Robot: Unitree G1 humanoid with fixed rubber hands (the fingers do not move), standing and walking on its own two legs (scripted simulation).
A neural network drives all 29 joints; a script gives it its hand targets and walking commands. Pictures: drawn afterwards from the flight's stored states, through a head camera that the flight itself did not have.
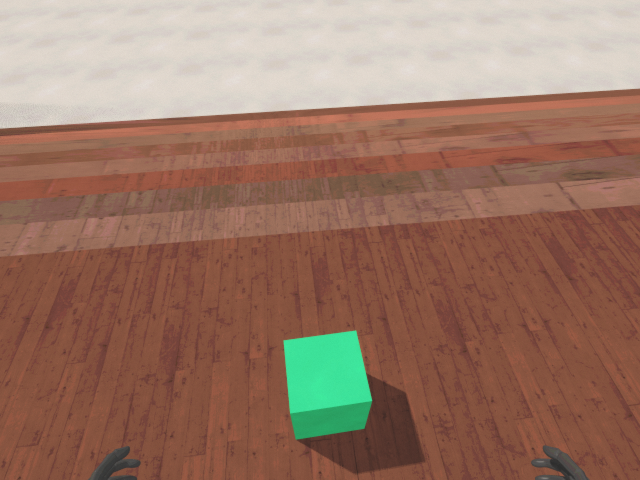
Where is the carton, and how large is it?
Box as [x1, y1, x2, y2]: [284, 331, 371, 439]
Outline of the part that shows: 355,331 284,340 290,415 296,439 364,428 371,403 371,398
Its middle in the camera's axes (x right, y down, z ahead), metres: +0.02 +0.42 +1.13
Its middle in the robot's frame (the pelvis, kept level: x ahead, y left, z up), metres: +0.47 +0.01 -0.65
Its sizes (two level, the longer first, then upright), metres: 0.210 0.200 0.250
